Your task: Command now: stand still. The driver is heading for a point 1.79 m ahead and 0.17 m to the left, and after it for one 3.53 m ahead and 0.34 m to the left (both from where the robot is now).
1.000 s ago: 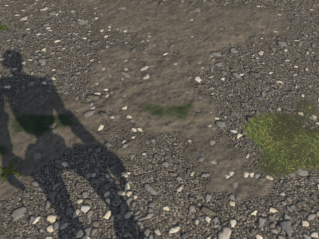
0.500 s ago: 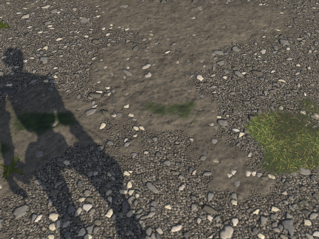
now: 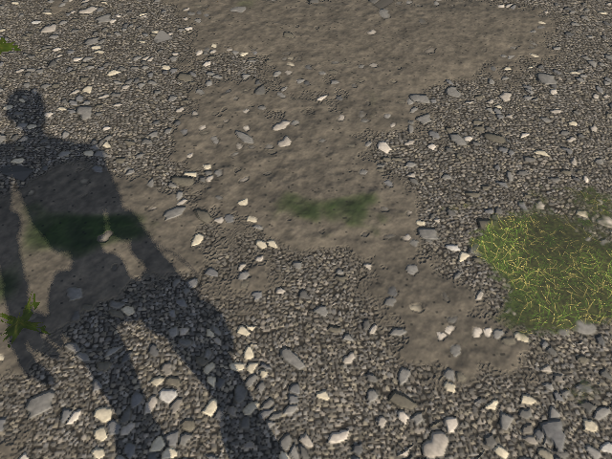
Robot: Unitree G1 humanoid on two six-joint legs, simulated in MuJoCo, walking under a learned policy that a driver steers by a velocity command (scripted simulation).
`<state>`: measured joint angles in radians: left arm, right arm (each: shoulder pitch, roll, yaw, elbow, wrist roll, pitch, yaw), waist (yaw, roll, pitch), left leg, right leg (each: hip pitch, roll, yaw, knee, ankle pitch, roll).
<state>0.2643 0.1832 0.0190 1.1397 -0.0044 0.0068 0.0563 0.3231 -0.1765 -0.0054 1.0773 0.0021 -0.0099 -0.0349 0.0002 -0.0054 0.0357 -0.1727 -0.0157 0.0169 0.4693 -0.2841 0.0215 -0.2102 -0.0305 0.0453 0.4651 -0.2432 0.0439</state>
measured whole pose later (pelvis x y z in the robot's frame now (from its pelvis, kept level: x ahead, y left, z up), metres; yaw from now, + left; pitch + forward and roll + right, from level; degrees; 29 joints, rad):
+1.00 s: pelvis +0.31 -0.02 -0.03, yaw +0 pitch +2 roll +0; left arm 0.49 0.21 0.04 1.09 0.00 -0.07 0.01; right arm -0.04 -0.22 -0.05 0.84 0.02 -0.11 0.04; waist 0.05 0.00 0.05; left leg -0.53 -0.01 0.08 0.59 -0.10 0.10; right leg 0.03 -0.02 0.00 0.69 -0.47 -0.01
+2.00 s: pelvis +0.88 -0.07 +0.00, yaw +0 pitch +2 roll -2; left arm 0.40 0.23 0.06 1.01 -0.01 -0.08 0.01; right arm 0.01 -0.23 -0.05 0.88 0.02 -0.08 0.03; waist 0.07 0.04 0.01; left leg -0.61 0.08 0.00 0.55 0.03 0.04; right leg 0.07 0.05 -0.06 0.19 -0.30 -0.03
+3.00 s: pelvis +1.42 -0.06 +0.00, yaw +15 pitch +1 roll -2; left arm 0.31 0.25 0.09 0.98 0.01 -0.10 0.02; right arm 0.12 -0.27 -0.09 0.85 0.02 -0.03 0.01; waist 0.06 0.03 0.01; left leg -0.70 0.13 -0.04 0.83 -0.03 0.03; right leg -0.01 0.00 -0.23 0.23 -0.23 -0.01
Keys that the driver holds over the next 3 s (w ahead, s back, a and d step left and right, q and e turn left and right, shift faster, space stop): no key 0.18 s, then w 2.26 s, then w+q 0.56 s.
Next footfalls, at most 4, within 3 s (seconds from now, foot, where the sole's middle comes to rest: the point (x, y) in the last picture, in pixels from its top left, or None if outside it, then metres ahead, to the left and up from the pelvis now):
0.96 left None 0.48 0.07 -0.78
1.50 right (387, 342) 0.79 -0.17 -0.78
2.08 left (293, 241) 1.11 0.07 -0.78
2.64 right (369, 165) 1.42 -0.17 -0.78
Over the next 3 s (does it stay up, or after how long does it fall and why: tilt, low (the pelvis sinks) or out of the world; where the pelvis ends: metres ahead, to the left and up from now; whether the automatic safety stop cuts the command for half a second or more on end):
stays up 1.42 -0.06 0.00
